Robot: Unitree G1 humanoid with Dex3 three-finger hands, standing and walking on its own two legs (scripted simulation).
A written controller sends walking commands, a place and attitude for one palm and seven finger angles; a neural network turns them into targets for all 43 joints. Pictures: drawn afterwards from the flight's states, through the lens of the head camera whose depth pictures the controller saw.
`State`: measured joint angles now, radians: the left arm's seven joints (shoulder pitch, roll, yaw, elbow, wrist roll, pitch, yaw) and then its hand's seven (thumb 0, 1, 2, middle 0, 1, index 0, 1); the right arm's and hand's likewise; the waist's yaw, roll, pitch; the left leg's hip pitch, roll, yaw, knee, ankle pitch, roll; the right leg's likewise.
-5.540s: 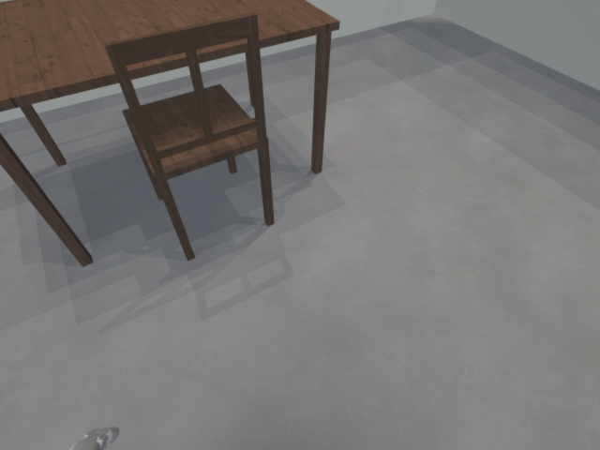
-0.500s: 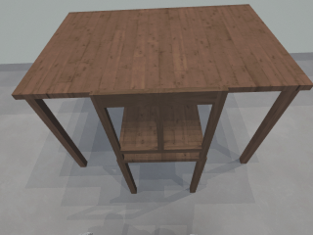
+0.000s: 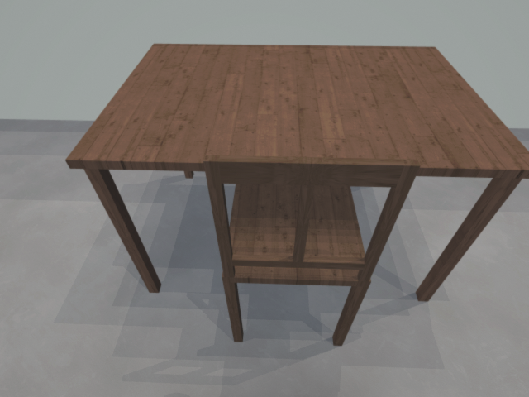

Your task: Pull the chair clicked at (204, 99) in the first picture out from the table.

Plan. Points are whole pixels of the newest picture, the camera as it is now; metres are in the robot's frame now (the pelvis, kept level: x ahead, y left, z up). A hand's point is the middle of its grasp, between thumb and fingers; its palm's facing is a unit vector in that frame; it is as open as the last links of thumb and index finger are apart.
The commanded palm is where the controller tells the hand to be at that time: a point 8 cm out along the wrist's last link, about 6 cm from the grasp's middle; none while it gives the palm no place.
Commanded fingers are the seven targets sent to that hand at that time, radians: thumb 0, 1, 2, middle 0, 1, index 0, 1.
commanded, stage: come to a stop and stand still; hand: left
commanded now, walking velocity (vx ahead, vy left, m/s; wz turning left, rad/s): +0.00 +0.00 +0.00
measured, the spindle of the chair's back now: (302, 225) +0.49 -0.05 -0.08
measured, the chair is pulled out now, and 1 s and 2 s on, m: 0.00 0.00 0.00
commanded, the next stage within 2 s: look again from close up in 1.20 s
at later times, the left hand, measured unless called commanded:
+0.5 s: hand out of the picture +0.02 +0.19 -0.15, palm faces +0.01 -0.98 -0.21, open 7.3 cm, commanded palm none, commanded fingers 0.00 0.90 0.90 -0.20 -0.30 -0.20 -0.30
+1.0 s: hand out of the picture +0.06 +0.17 -0.15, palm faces +0.02 -0.97 -0.22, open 7.3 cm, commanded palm none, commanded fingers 0.00 0.90 0.90 -0.20 -0.30 -0.20 -0.30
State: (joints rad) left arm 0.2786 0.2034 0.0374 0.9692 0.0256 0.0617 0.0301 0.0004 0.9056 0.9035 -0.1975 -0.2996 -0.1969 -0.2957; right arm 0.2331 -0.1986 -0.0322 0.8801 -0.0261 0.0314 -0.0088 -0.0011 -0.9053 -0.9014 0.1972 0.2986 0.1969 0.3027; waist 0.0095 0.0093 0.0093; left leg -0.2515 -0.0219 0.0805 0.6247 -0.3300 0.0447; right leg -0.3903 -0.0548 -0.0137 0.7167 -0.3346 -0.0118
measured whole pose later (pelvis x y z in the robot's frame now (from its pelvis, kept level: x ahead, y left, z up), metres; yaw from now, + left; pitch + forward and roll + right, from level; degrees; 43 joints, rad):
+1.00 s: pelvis +0.05 -0.01 +0.02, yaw +0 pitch -1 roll +1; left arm 0.25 0.16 -0.01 1.10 0.01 -0.01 0.03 0.01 0.93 0.90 -0.20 -0.30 -0.20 -0.30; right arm 0.26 -0.17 0.02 1.11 -0.01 -0.03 -0.03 0.00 -0.91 -0.90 0.20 0.30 0.20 0.30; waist 0.00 0.02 0.04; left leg -0.11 -0.02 0.06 0.39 -0.26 0.02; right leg -0.21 0.00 -0.01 0.45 -0.24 -0.02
